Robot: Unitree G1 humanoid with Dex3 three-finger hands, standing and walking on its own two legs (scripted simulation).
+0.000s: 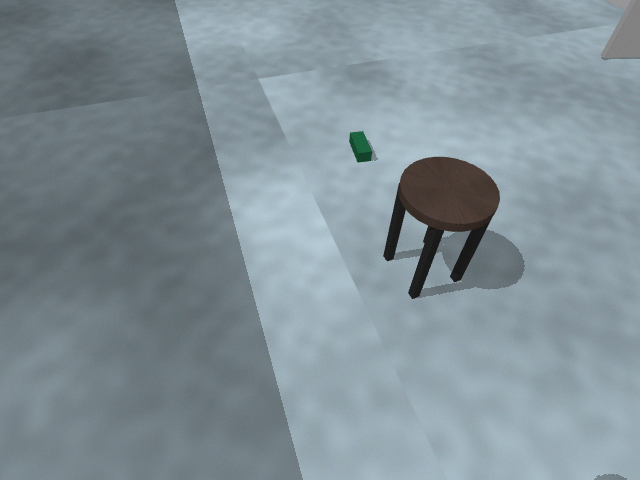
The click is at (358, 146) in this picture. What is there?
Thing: lying carton
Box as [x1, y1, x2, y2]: [349, 131, 371, 162]
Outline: 362,131 351,132 349,139 357,162 370,160 371,150
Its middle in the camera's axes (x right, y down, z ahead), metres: +0.19 -0.47 +2.00
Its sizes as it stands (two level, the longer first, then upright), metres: 0.175 0.071 0.059
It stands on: the floor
